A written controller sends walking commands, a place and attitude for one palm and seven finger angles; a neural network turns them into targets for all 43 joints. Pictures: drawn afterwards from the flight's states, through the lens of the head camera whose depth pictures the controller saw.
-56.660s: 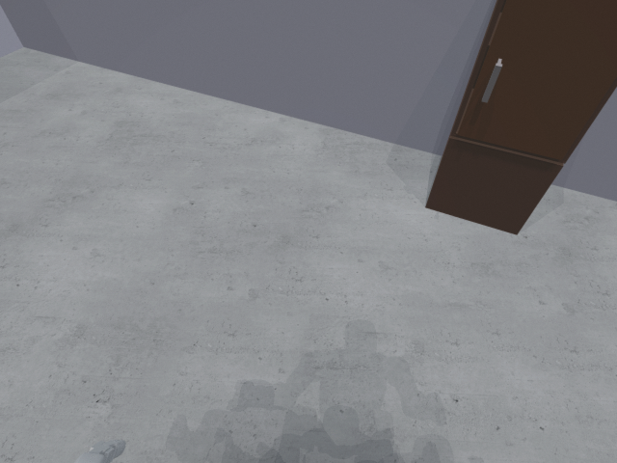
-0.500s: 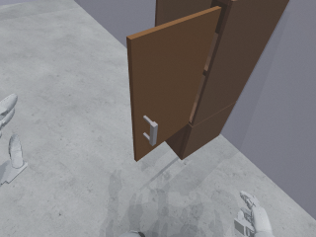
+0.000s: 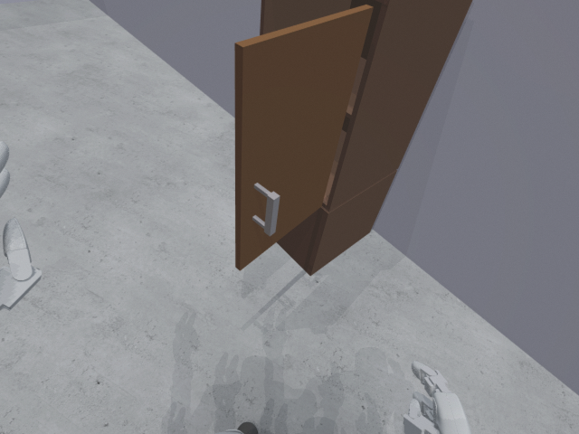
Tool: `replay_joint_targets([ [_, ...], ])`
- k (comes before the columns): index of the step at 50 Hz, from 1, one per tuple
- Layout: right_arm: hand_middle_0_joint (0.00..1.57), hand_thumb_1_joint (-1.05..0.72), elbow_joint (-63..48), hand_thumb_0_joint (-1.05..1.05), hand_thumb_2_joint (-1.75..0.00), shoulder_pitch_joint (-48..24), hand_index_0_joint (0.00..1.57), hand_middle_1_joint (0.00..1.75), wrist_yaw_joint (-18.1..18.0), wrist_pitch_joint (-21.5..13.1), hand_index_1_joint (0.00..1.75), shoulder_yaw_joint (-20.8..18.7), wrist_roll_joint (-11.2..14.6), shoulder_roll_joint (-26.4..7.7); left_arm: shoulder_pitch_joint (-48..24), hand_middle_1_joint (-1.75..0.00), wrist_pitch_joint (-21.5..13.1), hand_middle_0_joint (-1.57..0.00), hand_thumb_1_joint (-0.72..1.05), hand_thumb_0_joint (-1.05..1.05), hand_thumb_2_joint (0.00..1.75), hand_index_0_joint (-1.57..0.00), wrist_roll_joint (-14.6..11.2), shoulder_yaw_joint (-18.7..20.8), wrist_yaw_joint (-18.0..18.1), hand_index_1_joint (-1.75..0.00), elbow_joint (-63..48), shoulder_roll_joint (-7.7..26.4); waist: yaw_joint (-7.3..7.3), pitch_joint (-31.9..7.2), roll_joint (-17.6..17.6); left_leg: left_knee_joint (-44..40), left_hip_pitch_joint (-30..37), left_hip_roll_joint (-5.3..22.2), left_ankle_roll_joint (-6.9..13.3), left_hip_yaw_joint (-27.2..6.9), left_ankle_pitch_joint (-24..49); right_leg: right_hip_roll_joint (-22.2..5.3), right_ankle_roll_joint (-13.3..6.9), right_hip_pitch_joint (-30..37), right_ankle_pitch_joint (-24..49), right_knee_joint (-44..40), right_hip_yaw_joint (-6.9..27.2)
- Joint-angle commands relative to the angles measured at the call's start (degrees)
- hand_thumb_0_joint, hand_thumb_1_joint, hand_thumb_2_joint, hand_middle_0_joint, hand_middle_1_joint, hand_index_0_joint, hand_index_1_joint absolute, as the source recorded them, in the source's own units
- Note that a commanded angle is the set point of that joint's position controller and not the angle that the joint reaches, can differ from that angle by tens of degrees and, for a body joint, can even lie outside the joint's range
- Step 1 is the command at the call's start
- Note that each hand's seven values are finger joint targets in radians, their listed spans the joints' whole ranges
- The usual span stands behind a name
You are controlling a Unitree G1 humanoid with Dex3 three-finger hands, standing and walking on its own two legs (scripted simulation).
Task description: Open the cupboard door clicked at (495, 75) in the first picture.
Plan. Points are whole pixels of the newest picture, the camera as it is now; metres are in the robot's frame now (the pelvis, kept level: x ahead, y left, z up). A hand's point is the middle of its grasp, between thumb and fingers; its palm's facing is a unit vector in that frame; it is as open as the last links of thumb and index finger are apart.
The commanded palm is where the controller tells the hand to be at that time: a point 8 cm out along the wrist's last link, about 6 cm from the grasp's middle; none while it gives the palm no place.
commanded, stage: stop stepping back and stand still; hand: left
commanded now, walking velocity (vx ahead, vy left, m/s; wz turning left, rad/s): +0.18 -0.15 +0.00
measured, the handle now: (264, 209) +0.59 +0.06 -0.10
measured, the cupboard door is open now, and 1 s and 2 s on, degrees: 97 97 97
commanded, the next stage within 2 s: let the arm hang, fingers relaxed in 1.78 s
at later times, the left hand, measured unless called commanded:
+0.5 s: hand out of the picture +0.12 +0.26 +0.17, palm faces +0.37 -0.78 -0.51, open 7.4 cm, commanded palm +0.06 +0.31 +0.19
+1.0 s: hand out of the picture +0.14 +0.27 +0.17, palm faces +0.41 -0.77 -0.49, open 7.4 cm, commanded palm +0.07 +0.31 +0.19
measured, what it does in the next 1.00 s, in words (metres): steps on the spot: right foot, then left foot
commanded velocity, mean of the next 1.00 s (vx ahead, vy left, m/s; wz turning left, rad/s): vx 0.10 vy -0.02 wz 0.00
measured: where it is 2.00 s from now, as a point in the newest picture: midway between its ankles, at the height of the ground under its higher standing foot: outside the picture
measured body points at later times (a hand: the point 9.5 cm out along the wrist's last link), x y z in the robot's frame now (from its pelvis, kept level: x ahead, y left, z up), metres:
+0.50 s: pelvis -0.09 +0.01 +0.00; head -0.10 +0.01 +0.45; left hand +0.09 +0.30 +0.20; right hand +0.03 -0.22 -0.10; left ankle -0.03 +0.16 -0.73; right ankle -0.07 -0.05 -0.73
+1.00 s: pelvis -0.06 +0.01 +0.01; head -0.05 +0.00 +0.46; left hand +0.11 +0.31 +0.20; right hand +0.12 -0.23 -0.07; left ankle -0.05 +0.14 -0.73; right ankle -0.07 -0.04 -0.73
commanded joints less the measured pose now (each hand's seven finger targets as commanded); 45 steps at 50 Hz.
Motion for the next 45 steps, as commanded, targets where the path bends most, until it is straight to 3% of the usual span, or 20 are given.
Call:
replay_joint_targets([
  [1, 0.2, -0.9, -11.45, 0.0, -0.9, -3.57, 0.2, 0.3, 0.77, -3.1, 0.3, -3.5, 0.0, -8.87, 13.21, -0.3, -1.71, -0.2, 0.9, 0.0, 0.9, -0.2, -0.97, 7.99, 1.04, -0.3, -16.43, 8.32, 3.11, -11.94, 16.0, -23.13, 5.16, 8.99, -8.15, -7.6, -33.37, 5.23, -1.37, 10.51, -0.4, -3.35, -9.16],
  [3, 0.2, -0.9, -11.49, 0.0, -0.9, -4.11, 0.2, 0.3, 0.75, -2.02, 0.3, -3.66, -0.43, -8.96, 16.19, -0.3, -0.02, -0.2, 0.9, 0.0, 0.9, -0.2, -0.89, 7.74, 1.31, -0.3, -16.4, 8.51, 2.93, -10.65, 13.37, -15.43, 0.38, 5.33, -8.46, -0.88, -30.28, 2.8, -2.88, 16.58, 1.82, -17.4, -10.24],
  [4, 0.2, -0.9, -10.78, 0.0, -0.9, -3.15, 0.2, 0.3, 0.52, -1.0, 0.3, -3.87, -0.08, -8.92, 15.2, -0.3, 0.73, -0.2, 0.9, 0.0, 0.9, -0.2, -0.13, 7.71, 1.37, -0.3, -17.46, 9.83, 2.2, -8.98, 2.81, 1.83, 4.57, 0.67, -7.64, 5.56, -25.68, -4.71, -5.16, 7.23, 1.72, -27.56, -4.75],
  [5, 0.2, -0.9, -9.76, 0.0, -0.9, -2.89, 0.2, 0.3, 0.17, 0.17, 0.3, -4.31, 0.14, -9.54, 12.51, -0.3, 1.19, -0.2, 0.9, 0.0, 0.9, -0.2, 0.18, 8.41, 1.34, -0.3, -19.07, 11.52, 1.69, -5.27, -8.58, 27.66, 8.6, -1.49, -6.17, 2.99, -20.84, -19.05, -9.5, -13.14, -5.61, -37.12, 12.18],
  [6, 0.2, -0.9, -8.57, 0.0, -0.9, -2.79, 0.2, 0.3, -0.21, 0.49, 0.3, -4.04, -0.45, -10.28, 4.01, -0.3, 0.96, -0.2, 0.9, 0.0, 0.9, -0.2, 0.18, 9.03, 1.63, -0.3, -20.94, 12.36, 0.47, -1.51, -8.8, 41.02, 1.88, 0.18, -5.05, -1.57, -19.02, -26.39, -13.02, -21.28, -6.45, -38.14, 16.1],
  [7, 0.2, -0.9, -7.7, 0.0, -0.9, -2.42, 0.2, 0.3, -0.18, 0.17, 0.3, -3.24, -0.65, -9.22, -2.65, -0.3, 0.5, -0.2, 0.9, 0.0, 0.9, -0.2, 0.76, 9.64, 2.36, -0.3, -18.54, 12.74, -0.64, -2.38, -8.64, 47.04, 2.48, 1.94, -5.21, -4.66, -19.11, -27.14, -13.14, -26.57, -16.57, -40.27, 18.1],
  [9, 0.2, -0.9, -7.38, 0.0, -0.9, -1.28, 0.2, 0.3, -1.74, -0.32, 0.3, -3.4, -0.33, -9.81, -3.48, -0.3, 0.69, -0.2, 0.9, 0.0, 0.9, -0.2, 1.77, 6.67, 3.2, -0.3, -8.0, 9.72, -1.02, 0.35, -3.63, 35.19, 4.27, 4.8, -3.1, -1.53, -20.0, -19.44, -7.15, -21.61, -13.91, -35.29, 8.0],
  [13, 0.2, -0.9, -5.91, 0.0, -0.9, -2.25, 0.2, 0.3, -3.41, -3.04, 0.3, -2.61, -0.01, -10.31, -7.79, -0.3, -0.62, -0.2, 0.9, 0.0, 0.9, -0.2, 2.75, 2.02, 3.49, -0.3, -5.55, 6.36, -0.08, 3.41, 3.44, 6.25, 10.76, 3.49, -0.81, 4.22, -23.76, -15.62, -5.94, -13.26, -9.58, -26.13, 1.43],
  [17, 0.2, -0.9, -7.44, 0.0, -0.9, -0.53, 0.2, 0.3, -2.33, -3.72, 0.3, -3.47, 0.49, -10.98, -1.07, -0.3, -2.99, -0.2, 0.9, 0.0, 0.9, -0.2, 2.01, 6.46, 2.83, -0.3, -11.19, 9.87, -0.09, -0.42, 18.5, -15.58, 6.98, 19.74, 6.94, -24.61, -42.79, -3.38, 0.59, -9.51, 2.39, 5.3, -5.82],
  [18, 0.2, -0.9, -8.71, 0.0, -0.9, -2.33, 0.2, 0.3, -1.8, -3.78, 0.3, -3.41, 0.39, -9.78, 1.53, -0.3, -2.82, -0.2, 0.9, 0.0, 0.9, -0.2, 2.23, 6.8, 2.56, -0.3, -11.74, 8.58, 0.03, 1.32, 17.36, -17.53, 1.14, 19.5, 7.42, -25.97, -45.31, -3.6, 0.03, -7.23, 3.12, 7.94, -4.46],
  [23, 0.2, -0.9, -9.68, 0.0, -0.9, -2.63, 0.2, 0.3, -1.01, -2.81, 0.3, -3.78, 0.12, -10.37, 7.67, -0.3, -2.72, -0.2, 0.9, 0.0, 0.9, -0.2, 2.42, 8.22, 2.98, -0.3, -13.87, 9.11, 1.5, -1.69, 10.14, -3.19, -8.15, 10.89, 1.13, -5.94, -34.77, -4.03, -1.79, 13.65, 5.23, -15.73, -6.37],
  [24, 0.2, -0.9, -9.61, 0.0, -0.9, -2.22, 0.2, 0.3, -0.94, -2.18, 0.3, -4.19, 0.25, -9.87, 7.68, -0.3, -2.22, -0.2, 0.9, 0.0, 0.9, -0.2, 2.46, 8.31, 3.04, -0.3, -11.7, 9.02, 1.68, -1.42, 2.02, 10.48, -11.46, 6.04, -0.67, -1.09, -31.7, -9.54, -5.5, 12.96, 0.22, -22.53, 3.94],
  [25, 0.2, -0.9, -9.43, 0.0, -0.9, -1.85, 0.2, 0.3, -0.88, -1.85, 0.3, -4.52, 0.59, -9.28, 5.03, -0.3, -1.72, -0.2, 0.9, 0.0, 0.9, -0.2, 2.12, 8.63, 3.27, -0.3, -10.8, 10.05, 1.76, -2.06, -10.25, 27.27, -14.19, 1.6, -2.26, 1.88, -27.43, -21.59, -10.55, 8.67, -10.28, -32.18, 22.94],
  [26, 0.2, -0.9, -8.71, 0.0, -0.9, -1.54, 0.2, 0.3, -0.94, -2.57, 0.3, -4.86, 0.76, -9.94, 1.71, -0.3, -2.27, -0.2, 0.9, 0.0, 0.9, -0.2, 1.99, 8.51, 3.58, -0.3, -10.26, 9.95, 1.5, -1.02, -9.01, 37.58, -13.54, 2.26, -2.28, -1.04, -24.52, -25.42, -12.2, 4.34, -6.49, -34.76, 27.89],
  [28, 0.2, -0.9, -6.74, 0.0, -0.9, -0.02, 0.2, 0.3, -0.78, -2.89, 0.3, -3.92, 0.23, -9.23, 1.15, -0.3, -3.31, -0.2, 0.9, 0.0, 0.9, -0.2, 2.13, 7.51, 3.47, -0.3, -6.28, 8.42, 0.29, -0.16, 0.41, 38.42, -9.5, 4.71, -2.53, -2.5, -20.94, -23.72, -11.79, -1.35, -2.68, -33.21, 19.28],
  [31, 0.2, -0.9, -6.62, 0.0, -0.9, -1.3, 0.2, 0.3, -1.46, -3.03, 0.3, -3.03, 0.53, -8.79, 0.45, -0.3, -4.16, -0.2, 0.9, 0.0, 0.9, -0.2, 2.24, 5.46, 2.94, -0.3, -3.7, 7.09, 0.86, 0.63, -2.54, 24.84, -1.21, 4.57, -2.15, 1.33, -17.74, -19.71, -8.29, -3.9, 8.74, -31.36, 7.83],
  [35, 0.2, -0.9, -7.17, 0.0, -0.9, -2.0, 0.2, 0.3, -1.94, -4.18, 0.3, -2.86, 0.44, -9.06, 0.21, -0.3, -3.74, -0.2, 0.9, 0.0, 0.9, -0.2, 1.99, 3.59, 3.29, -0.3, -4.34, 5.52, 1.93, -1.03, -3.31, 5.95, 10.55, 2.59, -0.93, 4.19, -14.57, -16.52, -5.03, -2.33, 8.09, -29.38, 4.28],
  [39, 0.2, -0.9, -8.72, 0.0, -0.9, -2.97, 0.2, 0.3, -1.79, -3.91, 0.3, -3.92, 1.24, -11.4, -0.82, -0.3, -4.0, -0.2, 0.9, 0.0, 0.9, -0.2, 1.71, 4.2, 3.44, -0.3, -9.41, 6.63, 2.47, -3.11, 4.45, -1.33, 15.78, 9.59, 1.5, -4.55, -5.26, -10.51, 1.56, 0.98, 20.96, -21.51, 1.73],
  [42, 0.2, -0.9, -8.42, 0.0, -0.9, -2.79, 0.2, 0.3, -1.5, -3.41, 0.3, -3.4, 1.25, -10.11, 1.29, -0.3, -3.7, -0.2, 0.9, 0.0, 0.9, -0.2, 1.99, 6.22, 3.08, -0.3, -9.99, 8.16, 1.67, -4.1, 7.83, 0.35, 12.89, 7.46, -0.17, -1.86, -1.67, -10.37, 0.24, 4.99, 29.08, -21.16, 1.17],
  [45, 0.2, -0.9, -9.27, 0.0, -0.9, -2.61, 0.2, 0.3, -0.96, -2.84, 0.3, -3.54, 1.71, -9.85, 3.58, -0.3, -2.94, -0.2, 0.9, 0.0, 0.9, -0.2, 1.56, 5.49, 3.24, -0.3, -8.93, 6.93, 1.53, -6.63, 3.59, 3.24, 13.09, 5.99, -1.21, -0.14, -0.18, -12.23, -0.44, 7.86, 36.94, -21.68, 2.13],
])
